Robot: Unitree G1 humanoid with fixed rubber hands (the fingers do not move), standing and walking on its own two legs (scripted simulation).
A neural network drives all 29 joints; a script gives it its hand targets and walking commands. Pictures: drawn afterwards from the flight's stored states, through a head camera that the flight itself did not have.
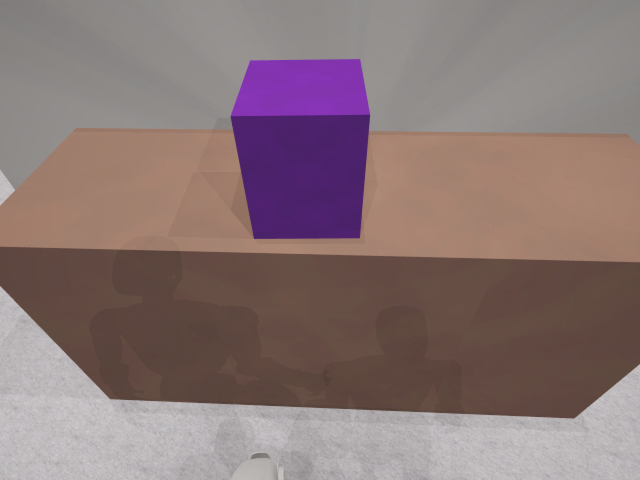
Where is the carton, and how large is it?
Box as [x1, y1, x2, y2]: [231, 59, 369, 238]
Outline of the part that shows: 359,59 250,60 231,113 231,120 254,238 359,237 369,122 369,111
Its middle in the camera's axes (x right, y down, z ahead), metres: -0.03 -0.16 +0.71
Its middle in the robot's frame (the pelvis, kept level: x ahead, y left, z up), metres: +0.66 +0.05 +0.08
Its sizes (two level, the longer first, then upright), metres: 0.210 0.200 0.250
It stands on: a pedestal, 0.71 m high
